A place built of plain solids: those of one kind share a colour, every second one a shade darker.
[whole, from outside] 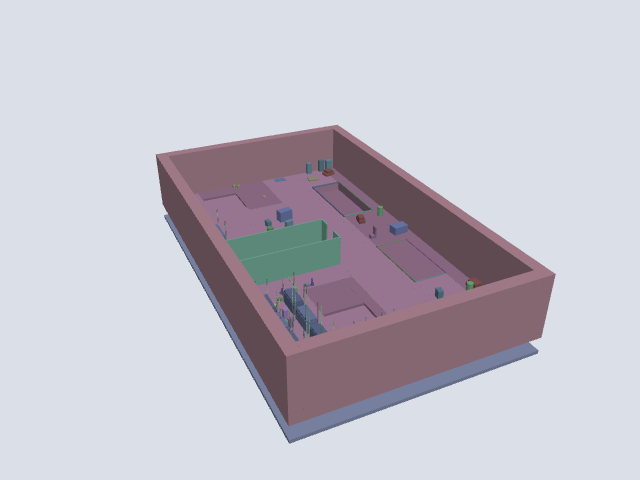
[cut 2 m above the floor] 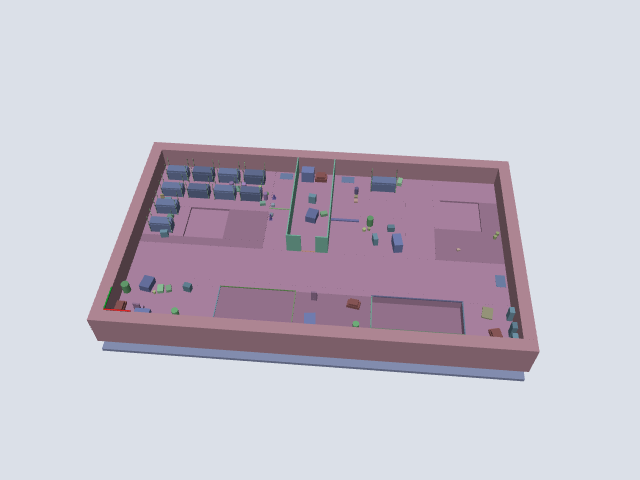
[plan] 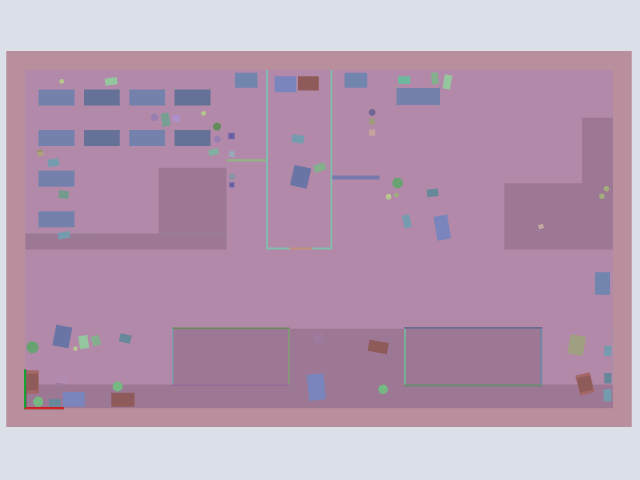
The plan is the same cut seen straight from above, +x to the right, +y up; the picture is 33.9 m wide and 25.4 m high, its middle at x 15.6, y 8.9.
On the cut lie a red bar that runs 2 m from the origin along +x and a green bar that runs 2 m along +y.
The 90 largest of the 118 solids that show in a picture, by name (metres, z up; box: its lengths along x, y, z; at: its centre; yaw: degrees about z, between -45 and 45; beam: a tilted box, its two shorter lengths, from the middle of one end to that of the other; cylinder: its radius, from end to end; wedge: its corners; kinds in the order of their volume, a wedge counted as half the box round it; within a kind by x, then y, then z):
{
 "floor_1": {"box": [3.6, 3.47, 2.1], "at": [1.8, 10.98, -1.05]},
 "floor_2": {"box": [7.85, 2.95, 2.1], "at": [3.92, 2.73, -1.05]},
 "floor_3": {"box": [10.65, 0.85, 2.1], "at": [5.33, 8.82, -1.05]},
 "floor_4": {"box": [3.47, 3.47, 1.88], "at": [5.33, 10.98, -1.16]},
 "floor_5": {"box": [10.65, 5.18, 2.1], "at": [5.33, 15.31, -1.05]},
 "floor_6": {"box": [3.58, 3.47, 2.1], "at": [8.86, 10.98, -1.05]},
 "floor_7": {"box": [6.07, 2.95, 2.1], "at": [10.88, 2.73, -1.05]},
 "floor_8": {"box": [2.1, 9.5, 1.0], "at": [11.7, 13.15, -0.5]},
 "floor_9": {"box": [3.5, 9.5, 1.0], "at": [14.5, 13.15, -0.5]},
 "floor_10": {"box": [31.1, 1.25, 2.1], "at": [15.55, 0.62, -1.05]},
 "floor_11": {"box": [31.1, 0.6, 2.1], "at": [15.55, 4.5, -1.05]},
 "floor_12": {"box": [31.1, 3.6, 1.0], "at": [15.55, 6.6, -0.5]},
 "floor_13": {"box": [6.23, 2.95, 2.1], "at": [17.04, 2.73, -1.05]},
 "floor_14": {"box": [2.5, 9.5, 1.0], "at": [17.5, 13.15, -0.5]},
 "floor_15": {"box": [4.1, 4.45, 1.0], "at": [20.8, 10.62, -0.5]},
 "floor_16": {"box": [4.1, 2.1, 1.0], "at": [20.8, 13.9, -0.5]},
 "floor_17": {"box": [4.1, 2.95, 1.0], "at": [20.8, 16.43, -0.5]},
 "floor_18": {"box": [7.11, 2.95, 1.32], "at": [23.7, 2.73, -1.44]},
 "floor_19": {"box": [2.5, 9.5, 1.0], "at": [24.1, 13.15, -0.5]},
 "floor_20": {"box": [0.65, 3.47, 2.1], "at": [25.68, 13.63, -1.05]},
 "floor_21": {"box": [3.47, 3.47, 1.92], "at": [27.73, 13.63, -1.14]},
 "floor_22": {"box": [5.75, 3.5, 2.1], "at": [28.23, 10.15, -1.05]},
 "floor_23": {"box": [5.75, 2.53, 2.1], "at": [28.23, 16.64, -1.05]},
 "floor_24": {"box": [3.84, 2.95, 2.1], "at": [29.18, 2.73, -1.05]},
 "floor_25": {"box": [1.63, 3.47, 2.1], "at": [30.29, 13.63, -1.05]},
 "wall_1": {"box": [1.0, 17.9, 5.5], "at": [-0.5, 8.95, 1.75]},
 "wall_2": {"box": [33.1, 1.0, 5.5], "at": [15.55, -0.5, 1.75]},
 "wall_3": {"box": [33.1, 1.0, 5.5], "at": [15.55, 18.4, 1.75]},
 "wall_4": {"box": [1.0, 17.9, 5.5], "at": [31.6, 8.95, 1.75]},
 "floor_base_1": {"box": [33.1, 19.9, 0.3], "at": [15.55, 8.95, -2.35]},
 "piece_1": {"box": [1.9, 0.85, 0.93], "at": [1.66, 9.99, 0.47]},
 "piece_2": {"box": [1.82, 0.77, 0.17], "at": [1.66, 9.99, 1.01]},
 "piece_3": {"box": [1.9, 0.85, 0.93], "at": [1.66, 12.14, 0.47]},
 "piece_4": {"box": [1.82, 0.77, 0.17], "at": [1.66, 12.14, 1.01]},
 "piece_5": {"box": [1.9, 0.85, 0.93], "at": [1.66, 14.29, 0.47]},
 "piece_6": {"box": [1.82, 0.77, 0.12], "at": [1.66, 14.29, 0.99]},
 "piece_7": {"box": [1.9, 0.85, 0.93], "at": [1.66, 16.45, 0.47]},
 "piece_8": {"box": [1.82, 0.77, 0.2], "at": [1.66, 16.45, 1.03]},
 "piece_9": {"box": [1.9, 0.85, 0.93], "at": [4.05, 14.29, 0.47]},
 "piece_10": {"box": [1.82, 0.77, 0.15], "at": [4.05, 14.29, 1.0]},
 "piece_11": {"box": [1.9, 0.85, 0.93], "at": [4.05, 16.45, 0.47]},
 "piece_12": {"box": [1.82, 0.77, 0.24], "at": [4.05, 16.45, 1.05]},
 "piece_13": {"box": [1.9, 0.85, 0.93], "at": [6.46, 14.29, 0.47]},
 "piece_14": {"box": [1.82, 0.77, 0.17], "at": [6.46, 14.29, 1.01]},
 "piece_15": {"box": [1.9, 0.85, 0.93], "at": [6.46, 16.45, 0.47]},
 "piece_16": {"box": [1.82, 0.77, 0.21], "at": [6.46, 16.45, 1.03]},
 "piece_17": {"box": [1.9, 0.85, 0.93], "at": [8.86, 14.29, 0.47]},
 "piece_18": {"box": [1.82, 0.77, 0.17], "at": [8.86, 14.29, 1.01]},
 "piece_19": {"box": [1.9, 0.85, 0.93], "at": [8.86, 16.45, 0.47]},
 "piece_20": {"box": [1.82, 0.77, 0.22], "at": [8.86, 16.45, 1.04]},
 "piece_21": {"box": [2.3, 0.9, 0.92], "at": [20.8, 16.5, 0.46]},
 "piece_22": {"box": [2.22, 0.82, 0.18], "at": [20.8, 16.5, 1.01]},
 "part_1": {"box": [0.1, 9.4, 2.65], "at": [12.8, 13.2, 1.27]},
 "part_2": {"box": [1.24, 0.1, 2.65], "at": [13.37, 8.45, 1.27]},
 "part_3": {"box": [1.06, 0.1, 2.65], "at": [15.72, 8.45, 1.27]},
 "part_4": {"box": [0.1, 9.4, 2.65], "at": [16.2, 13.2, 1.27]},
 "pallet_load_1": {"box": [0.87, 1.12, 0.63], "at": [1.97, 3.8, 0.32], "yaw": -10.9},
 "pallet_load_2": {"box": [1.17, 0.79, 1.22], "at": [2.56, 0.47, 0.61]},
 "pallet_load_3": {"box": [1.15, 0.85, 1.22], "at": [13.77, 17.14, 0.61]},
 "pallet_load_4": {"box": [0.91, 1.1, 0.67], "at": [14.57, 12.25, 0.34], "yaw": -12.5},
 "pallet_load_5": {"box": [0.89, 1.39, 0.73], "at": [15.4, 1.12, 0.36], "yaw": 5.7},
 "pallet_load_6": {"box": [0.74, 1.29, 1.01], "at": [22.07, 9.55, 0.51], "yaw": 9.3},
 "crate_stack_1": {"box": [0.58, 0.4, 0.64], "at": [1.49, 12.99, 0.32], "yaw": 8.5},
 "crate_stack_2": {"box": [0.62, 0.42, 1.19], "at": [1.57, 0.28, 0.59]},
 "crate_stack_3": {"box": [0.64, 0.35, 0.67], "at": [2.05, 9.15, 0.34], "yaw": 10.8},
 "crate_stack_4": {"box": [0.61, 0.44, 0.68], "at": [5.29, 3.69, 0.34], "yaw": -12.3},
 "crate_stack_5": {"box": [0.64, 0.43, 0.85], "at": [14.44, 14.25, 0.42], "yaw": -8.6},
 "crate_stack_6": {"box": [0.39, 0.69, 0.83], "at": [20.2, 9.88, 0.41], "yaw": 13.7},
 "crate_stack_7": {"box": [0.6, 0.4, 0.53], "at": [21.56, 11.4, 0.27], "yaw": 6.7},
 "crate_stack_8": {"box": [0.43, 0.65, 1.12], "at": [30.82, 0.68, 0.56]},
 "crate_stack_9": {"box": [0.39, 0.56, 1.3], "at": [30.84, 1.58, 0.65]},
 "crate_stack_10": {"box": [0.39, 0.54, 1.17], "at": [30.84, 3.03, 0.58]},
 "sack_pile_1": {"box": [0.65, 1.25, 0.3], "at": [0.4, 1.38, 0.15]},
 "sack_pile_2": {"box": [0.59, 0.88, 0.29], "at": [0.4, 1.38, 0.45]},
 "sack_pile_3": {"box": [1.24, 0.75, 0.3], "at": [5.17, 0.45, 0.15]},
 "sack_pile_4": {"box": [0.87, 0.68, 0.29], "at": [5.17, 0.45, 0.45]},
 "sack_pile_5": {"box": [1.1, 0.76, 0.38], "at": [14.99, 17.19, 0.19]},
 "sack_pile_6": {"box": [0.77, 0.68, 0.25], "at": [14.99, 17.19, 0.51]},
 "sack_pile_7": {"box": [1.04, 0.6, 0.29], "at": [18.68, 3.24, 0.14], "yaw": -10.0},
 "sack_pile_8": {"box": [0.79, 1.09, 0.28], "at": [29.62, 1.28, 0.14], "yaw": 13.4},
 "sack_pile_9": {"box": [0.71, 0.76, 0.23], "at": [29.62, 1.28, 0.4], "yaw": 13.4},
 "barrel_1": {"cylinder": 0.32, "from": [0.39, 3.22, 0.0], "to": [0.39, 3.22, 0.9]},
 "barrel_2": {"cylinder": 0.27, "from": [0.69, 0.34, 0.0], "to": [0.69, 0.34, 0.86]},
 "barrel_3": {"cylinder": 0.27, "from": [4.89, 1.15, 0.0], "to": [4.89, 1.15, 0.8]},
 "barrel_4": {"cylinder": 0.25, "from": [18.93, 1.0, 0.0], "to": [18.93, 1.0, 0.9]},
 "barrel_5": {"cylinder": 0.28, "from": [19.71, 11.92, 0.0], "to": [19.71, 11.92, 0.87]},
 "pallet_1": {"box": [0.83, 1.04, 0.18], "at": [29.18, 3.34, 0.04], "yaw": -10.7},
 "crate_1": {"box": [0.4, 0.75, 0.4], "at": [22.34, 17.27, 0.2], "yaw": -9.7},
 "low_kerb91N_1": {"box": [7.31, 0.1, 0.14], "at": [23.7, 4.25, 0.02]},
 "low_kerb91S_1": {"box": [7.31, 0.1, 0.14], "at": [23.7, 1.2, 0.02]}
}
